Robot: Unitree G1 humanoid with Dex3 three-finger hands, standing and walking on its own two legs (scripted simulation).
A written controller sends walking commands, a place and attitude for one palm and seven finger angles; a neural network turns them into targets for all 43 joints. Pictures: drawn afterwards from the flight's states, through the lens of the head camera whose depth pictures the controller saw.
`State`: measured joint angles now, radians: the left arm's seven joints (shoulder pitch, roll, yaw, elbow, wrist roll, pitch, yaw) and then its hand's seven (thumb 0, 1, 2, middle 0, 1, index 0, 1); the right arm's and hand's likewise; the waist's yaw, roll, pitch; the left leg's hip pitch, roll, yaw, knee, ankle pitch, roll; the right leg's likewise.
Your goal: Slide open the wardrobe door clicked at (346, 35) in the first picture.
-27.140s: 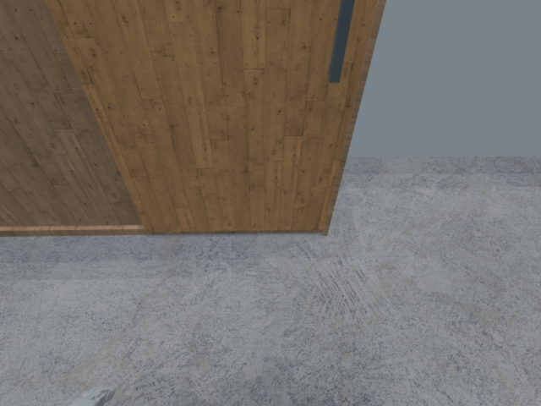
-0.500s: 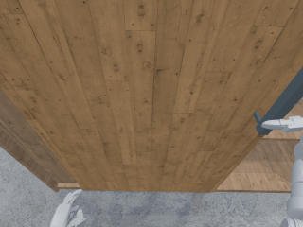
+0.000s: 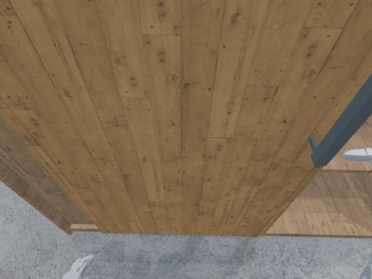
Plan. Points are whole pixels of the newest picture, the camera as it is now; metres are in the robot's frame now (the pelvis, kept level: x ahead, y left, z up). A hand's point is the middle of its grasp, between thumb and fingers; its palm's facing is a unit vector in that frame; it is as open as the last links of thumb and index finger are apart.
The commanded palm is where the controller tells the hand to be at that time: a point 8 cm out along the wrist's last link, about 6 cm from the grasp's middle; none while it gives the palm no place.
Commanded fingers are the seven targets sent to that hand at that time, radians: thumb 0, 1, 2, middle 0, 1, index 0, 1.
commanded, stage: slip the hand off the handle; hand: right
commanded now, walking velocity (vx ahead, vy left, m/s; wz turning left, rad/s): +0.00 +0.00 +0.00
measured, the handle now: (346, 108) +0.40 -0.27 +0.19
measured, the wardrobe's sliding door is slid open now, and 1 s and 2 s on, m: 0.61 0.61 0.61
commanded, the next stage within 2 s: draw the hand back to the body in 0.56 s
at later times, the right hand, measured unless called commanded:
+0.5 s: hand out of the picture +0.27 -0.33 +0.18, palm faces +0.49 +0.87 -0.10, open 14.7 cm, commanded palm +0.22 -0.36 +0.17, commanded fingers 0.00 0.55 -0.20 0.25 1.15 0.25 1.15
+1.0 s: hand out of the picture +0.25 -0.30 +0.18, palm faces +0.07 +0.99 -0.10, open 14.7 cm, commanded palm +0.20 -0.34 +0.18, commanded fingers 0.00 0.55 -0.20 0.25 1.15 0.25 1.15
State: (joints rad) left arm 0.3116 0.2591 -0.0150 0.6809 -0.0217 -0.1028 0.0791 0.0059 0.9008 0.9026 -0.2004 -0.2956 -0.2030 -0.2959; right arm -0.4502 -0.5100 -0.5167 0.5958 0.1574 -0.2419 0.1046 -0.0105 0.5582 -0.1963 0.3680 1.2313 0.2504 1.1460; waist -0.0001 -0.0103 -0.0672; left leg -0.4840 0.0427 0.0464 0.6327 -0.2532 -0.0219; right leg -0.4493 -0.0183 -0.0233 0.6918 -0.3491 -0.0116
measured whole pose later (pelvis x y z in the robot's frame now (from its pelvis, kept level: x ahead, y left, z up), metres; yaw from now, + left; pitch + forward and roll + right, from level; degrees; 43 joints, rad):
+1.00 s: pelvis +0.01 +0.01 +0.01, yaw -1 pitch -1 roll +1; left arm 0.27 0.29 -0.05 0.60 -0.07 -0.27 0.11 0.01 0.90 0.90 -0.20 -0.30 -0.20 -0.30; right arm 0.03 -0.55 -0.57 0.20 0.42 0.04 0.57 -0.01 0.55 -0.20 0.25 1.15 0.25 1.15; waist -0.02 -0.05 -0.06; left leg -0.30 0.03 0.07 0.59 -0.27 -0.01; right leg -0.27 -0.03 0.00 0.64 -0.35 0.01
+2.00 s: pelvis +0.01 +0.02 +0.02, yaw -1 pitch -5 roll +0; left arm 0.23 0.23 0.01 0.66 0.00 -0.21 0.08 0.01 0.90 0.90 -0.20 -0.30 -0.20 -0.30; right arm 0.47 -0.34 -0.34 -0.39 0.06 -0.11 -0.11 0.01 -0.76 -0.84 0.21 0.37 0.21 0.37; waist -0.08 -0.05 -0.01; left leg -0.17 0.03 0.06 0.48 -0.23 -0.01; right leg -0.13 -0.03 -0.01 0.50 -0.30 0.01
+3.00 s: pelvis -0.06 -0.02 +0.00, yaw +1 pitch -2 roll +1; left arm 0.23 0.20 -0.01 0.59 0.00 -0.14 0.06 0.01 0.90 0.90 -0.20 -0.30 -0.20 -0.30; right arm 0.48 -0.36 -0.45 -0.50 0.01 -0.25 -0.15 0.02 -0.88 -0.90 0.21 0.30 0.21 0.30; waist -0.03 0.03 0.06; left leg -0.40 0.05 0.01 0.59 -0.15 -0.04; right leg -0.37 0.00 -0.05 0.69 -0.29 -0.05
